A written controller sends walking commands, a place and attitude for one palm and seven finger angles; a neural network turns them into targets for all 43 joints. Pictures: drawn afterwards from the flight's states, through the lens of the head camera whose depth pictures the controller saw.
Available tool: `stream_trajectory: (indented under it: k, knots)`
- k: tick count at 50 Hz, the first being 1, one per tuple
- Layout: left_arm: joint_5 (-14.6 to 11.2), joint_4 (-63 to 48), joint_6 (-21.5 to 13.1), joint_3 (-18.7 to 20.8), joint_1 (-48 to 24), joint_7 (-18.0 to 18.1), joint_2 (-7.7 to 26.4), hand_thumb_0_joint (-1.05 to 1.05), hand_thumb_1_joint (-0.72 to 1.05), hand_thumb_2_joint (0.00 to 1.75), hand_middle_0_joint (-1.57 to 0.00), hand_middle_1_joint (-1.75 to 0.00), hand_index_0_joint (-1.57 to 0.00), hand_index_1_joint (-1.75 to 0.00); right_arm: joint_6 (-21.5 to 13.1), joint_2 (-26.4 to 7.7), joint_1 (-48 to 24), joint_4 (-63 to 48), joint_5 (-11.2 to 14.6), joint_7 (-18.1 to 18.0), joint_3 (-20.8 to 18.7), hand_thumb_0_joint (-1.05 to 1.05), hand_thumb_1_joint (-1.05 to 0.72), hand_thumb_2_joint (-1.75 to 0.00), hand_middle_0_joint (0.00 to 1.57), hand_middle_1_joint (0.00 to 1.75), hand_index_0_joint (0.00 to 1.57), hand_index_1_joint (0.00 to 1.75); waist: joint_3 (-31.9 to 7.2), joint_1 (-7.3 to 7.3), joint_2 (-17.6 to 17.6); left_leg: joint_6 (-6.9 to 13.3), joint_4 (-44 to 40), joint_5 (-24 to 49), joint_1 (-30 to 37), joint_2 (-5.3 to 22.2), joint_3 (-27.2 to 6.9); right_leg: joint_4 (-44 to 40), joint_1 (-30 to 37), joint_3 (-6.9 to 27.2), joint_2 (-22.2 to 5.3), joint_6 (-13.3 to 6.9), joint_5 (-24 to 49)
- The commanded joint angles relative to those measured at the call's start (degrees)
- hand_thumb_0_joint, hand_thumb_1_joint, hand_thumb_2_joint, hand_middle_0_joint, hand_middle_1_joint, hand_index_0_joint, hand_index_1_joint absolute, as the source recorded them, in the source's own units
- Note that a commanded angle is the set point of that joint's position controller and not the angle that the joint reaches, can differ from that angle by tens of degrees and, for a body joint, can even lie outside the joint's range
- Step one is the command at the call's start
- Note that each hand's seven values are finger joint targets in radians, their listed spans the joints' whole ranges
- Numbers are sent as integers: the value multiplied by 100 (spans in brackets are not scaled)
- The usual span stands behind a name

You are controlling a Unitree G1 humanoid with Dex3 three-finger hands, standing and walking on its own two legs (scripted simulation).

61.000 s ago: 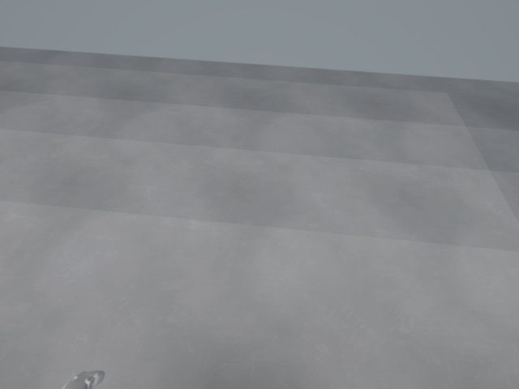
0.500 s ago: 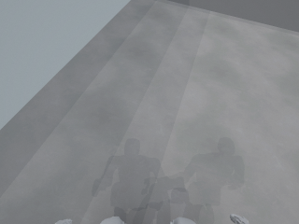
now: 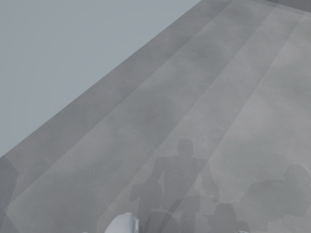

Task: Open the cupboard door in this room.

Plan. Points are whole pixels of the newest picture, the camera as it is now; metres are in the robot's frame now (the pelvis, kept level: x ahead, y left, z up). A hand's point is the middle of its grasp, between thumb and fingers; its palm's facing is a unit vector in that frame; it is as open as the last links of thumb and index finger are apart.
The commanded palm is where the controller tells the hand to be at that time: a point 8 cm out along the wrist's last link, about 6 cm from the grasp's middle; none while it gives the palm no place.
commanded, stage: turn to face it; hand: left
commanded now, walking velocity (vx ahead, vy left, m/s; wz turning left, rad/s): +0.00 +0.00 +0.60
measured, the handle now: out of the picture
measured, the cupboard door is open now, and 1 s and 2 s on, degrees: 42 42 42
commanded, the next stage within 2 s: none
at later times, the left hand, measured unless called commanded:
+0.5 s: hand out of the picture +0.09 +0.25 -0.16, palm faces +0.26 -0.93 -0.25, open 7.4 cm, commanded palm none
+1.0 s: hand out of the picture -0.05 +0.19 -0.18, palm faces +0.58 -0.78 -0.24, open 7.3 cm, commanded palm none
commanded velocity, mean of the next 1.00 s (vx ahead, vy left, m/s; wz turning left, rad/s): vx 0.00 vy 0.00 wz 0.60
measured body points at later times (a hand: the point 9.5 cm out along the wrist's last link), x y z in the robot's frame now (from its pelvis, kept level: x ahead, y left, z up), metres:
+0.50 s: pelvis +0.02 +0.02 +0.00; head +0.07 +0.04 +0.44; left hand +0.07 +0.30 -0.14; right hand +0.16 -0.21 -0.14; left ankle +0.00 +0.12 -0.74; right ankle +0.06 -0.14 -0.69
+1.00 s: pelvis +0.03 -0.01 -0.01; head +0.07 +0.04 +0.43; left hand -0.08 +0.23 -0.16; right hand +0.27 -0.16 -0.15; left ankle -0.03 +0.09 -0.73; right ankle +0.07 -0.12 -0.74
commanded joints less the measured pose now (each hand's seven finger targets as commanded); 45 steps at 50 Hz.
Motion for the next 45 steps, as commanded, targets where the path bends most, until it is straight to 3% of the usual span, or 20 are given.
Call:
stream_trajectory:
  k: [1, 4, 6, 7, 8, 9, 10, 12, 15, 24, 26, 28, 29, 30, 31, 32, 34, 35, 41, 45]
  knots:
    - [0, -194, -90, 404, 551, 90, 1281, 0, 90, 90, -20, -30, -20, -30, -210, -205, -598, -623, 5, 25, -18, 0, -90, -90, 20, 30, 20, 30, -922, 311, -1136, 45, -1048, -54, -185, 2, 310, -370, 1347, 560, -1392, -419, 4566]
    - [12, -184, -72, 470, 464, 66, 1408, 0, 90, 90, -20, -30, -20, -30, -270, -248, -469, -657, 11, 15, -20, 0, -90, -90, 20, 30, 20, 30, -1026, 246, -1140, 174, -1848, 72, 402, -91, 518, -63, 1163, 428, -1523, -404, 4527]
    - [-43, -201, -86, 504, 254, 29, 1472, 0, 90, 90, -20, -30, -20, -30, -326, -455, 154, -547, -30, -11, -87, 0, -90, -90, 20, 30, 20, 30, -1346, -146, -824, 304, -2997, 1009, 1551, -209, 610, 895, 699, 58, -1407, -104, 4374]
    - [-88, -304, -81, 483, 157, -14, 1368, 0, 90, 90, -20, -30, -20, -30, -373, -852, 657, -451, -73, -39, -200, 0, -90, -90, 20, 30, 20, 30, -1720, -442, -67, 616, -3317, 2517, 2869, 375, -39, 2003, -360, -106, -1136, 216, 3219]
    - [-136, -593, -52, 358, -29, -75, 905, 0, 90, 90, -20, -30, -20, -30, -399, -1568, 1084, -430, -105, -88, -389, 0, -90, -90, 20, 30, 20, 30, -1857, -668, 1845, 1676, -3458, 5261, 3765, 2247, -2546, 3487, -2255, 3, -163, 661, -1574]
    - [-61, -773, 68, 330, -373, 3, 993, 0, 90, 90, -20, -30, -20, -30, -335, -1707, 1387, -313, -24, -125, -379, 0, -90, -90, 20, 30, 20, 30, -1878, -686, 1083, 2017, -3427, 5640, 3447, 2612, -2448, 4003, -2410, 894, -89, 564, -1979]
    - [-79, -716, 99, 336, -524, 60, 861, 0, 90, 90, -20, -30, -20, -30, -369, -1545, 1214, -390, -28, -215, -360, 0, -90, -90, 20, 30, 20, 30, -1821, -560, 1181, 1913, -3414, 5461, 3212, 2325, -2364, 4154, -2502, 1134, -116, 600, -1690]
    - [-48, -476, 160, 373, -504, 4, 900, 0, 90, 90, -20, -30, -20, -30, -394, -1205, 523, -560, -58, -274, -257, 0, -90, -90, 20, 30, 20, 30, -1078, -244, 986, 1502, -3706, 4410, 2254, 1647, -1663, 4166, -2374, 1325, -86, 649, -897]
    - [-29, -272, 217, 390, -172, -60, 875, 0, 90, 90, -20, -30, -20, -30, -458, -1080, 259, -631, -57, -263, -191, 0, -90, -90, 20, 30, 20, 30, -964, 48, 615, 1271, -3910, 3678, 1889, 1219, -1264, 3805, -2051, 1286, 28, 676, -294]
    - [-72, -575, 167, 322, -663, -36, 760, 0, 90, 90, -20, -30, -20, -30, -409, -1097, 523, -547, -104, -228, -282, 0, -90, -90, 20, 30, 20, 30, -1021, -85, 917, 1319, -3680, 3460, 1772, 1064, -1825, 1813, -1373, 1147, 468, 620, -518]
    - [-90, -566, 127, 318, -509, -26, 758, 0, 90, 90, -20, -30, -20, -30, -375, -1102, 417, -577, -103, -231, -307, 0, -90, -90, 20, 30, 20, 30, -1056, -30, 1092, 1270, -3506, 3533, 1535, 1015, -2021, 1150, -841, 1069, 626, 555, -436]
    - [-109, -473, 51, 348, -105, 0, 837, 0, 90, 90, -20, -30, -20, -30, -357, -1031, 245, -627, -52, -228, -310, 0, -90, -90, 20, 30, 20, 30, -1156, 202, 897, 1035, -3141, 3174, 1022, 791, -2036, -59, 132, 1021, 644, 489, 450]
    - [-76, -436, -22, 404, 137, 37, 1070, 0, 90, 90, -20, -30, -20, -30, -371, -821, 286, -658, -3, -203, -285, 0, -90, -90, 20, 30, 20, 30, -1283, 305, 270, 732, -2643, 2348, 397, 469, -1824, -831, 1025, 1477, 123, 344, 954]
    - [28, -412, -77, 514, 337, 96, 1620, 0, 90, 90, -20, -30, -20, -30, -386, -440, 359, -756, 51, -161, -236, 0, -90, -90, 20, 30, 20, 30, -1404, 379, -1481, 232, -1316, 43, -637, -436, -757, -1228, 1724, 2971, -1468, -219, 1846]
    - [-12, -428, -43, 430, 290, 89, 1697, 0, 90, 90, -20, -30, -20, -30, -354, -542, 283, -780, -19, -154, -250, 0, -90, -90, 20, 30, 20, 30, -1200, 365, -1483, 159, 107, -1249, -704, -487, -568, -1145, 1028, 3127, -2261, -785, 2551]
    - [-28, -438, -79, 423, 107, 127, 1431, 0, 90, 90, -20, -30, -20, -30, -284, -608, 247, -661, -44, -157, -263, 0, -90, -90, 20, 30, 20, 30, -1078, 275, -1767, 151, 897, -1050, -698, -225, -784, -1100, 648, 3078, -2008, -852, 2688]
    - [-70, -523, -61, 301, -366, 105, 1075, 0, 90, 90, -20, -30, -20, -30, -194, -500, 328, -467, -43, -86, -238, 0, -90, -90, 20, 30, 20, 30, -816, -50, -1041, 18, 1465, -121, -707, -34, -622, -885, 451, 1854, -1283, -573, 2936]
    - [-61, -553, -58, 292, -440, 105, 1006, 0, 90, 90, -20, -30, -20, -30, -168, -412, 392, -422, -24, -51, -209, 0, -90, -90, 20, 30, 20, 30, -858, -99, -1076, -8, 1353, 91, -633, -15, -522, -847, 454, 1464, -1110, -437, 3072]
    - [-24, -359, -79, 376, 163, 105, 1199, 0, 90, 90, -20, -30, -20, -30, -150, -282, -132, -459, -8, -8, -111, 0, -90, -90, 20, 30, 20, 30, -852, 172, -967, -78, -174, -74, -335, 33, -25, -703, 961, 893, -1310, -471, 3637]
    - [37, -263, -44, 468, 249, 80, 1358, 0, 90, 90, -20, -30, -20, -30, -220, -204, -338, -579, 13, 14, -60, 0, -90, -90, 20, 30, 20, 30, -865, 281, -1233, 40, -1359, -238, 180, -15, 246, -448, 894, 779, -1469, -509, 3570]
